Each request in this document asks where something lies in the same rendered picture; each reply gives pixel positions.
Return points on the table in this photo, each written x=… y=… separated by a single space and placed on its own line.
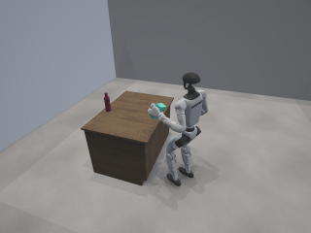
x=125 y=143

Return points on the left robot forearm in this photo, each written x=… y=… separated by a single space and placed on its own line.
x=170 y=123

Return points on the sponge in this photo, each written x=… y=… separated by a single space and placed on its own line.
x=161 y=108

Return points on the robot right upper arm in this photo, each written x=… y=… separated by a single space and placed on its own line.
x=204 y=108

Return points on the robot left upper arm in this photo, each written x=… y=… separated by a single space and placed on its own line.
x=180 y=107

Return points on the robot right thigh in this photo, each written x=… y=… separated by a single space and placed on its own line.
x=185 y=149

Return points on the robot head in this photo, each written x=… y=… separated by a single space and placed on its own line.
x=191 y=78

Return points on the robot left hand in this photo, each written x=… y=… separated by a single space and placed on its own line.
x=154 y=111

